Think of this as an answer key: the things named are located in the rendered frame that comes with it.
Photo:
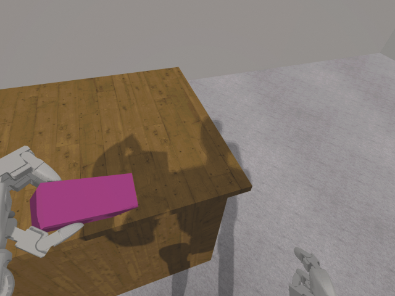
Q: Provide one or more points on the robot right hand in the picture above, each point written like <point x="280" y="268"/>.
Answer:
<point x="317" y="283"/>

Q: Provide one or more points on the robot left forearm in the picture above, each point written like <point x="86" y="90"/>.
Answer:
<point x="7" y="282"/>

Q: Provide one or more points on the table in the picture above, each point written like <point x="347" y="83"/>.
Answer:
<point x="150" y="124"/>

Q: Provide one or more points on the sponge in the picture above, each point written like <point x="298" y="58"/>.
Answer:
<point x="57" y="204"/>

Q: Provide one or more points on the robot left hand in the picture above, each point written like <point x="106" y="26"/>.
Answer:
<point x="17" y="170"/>

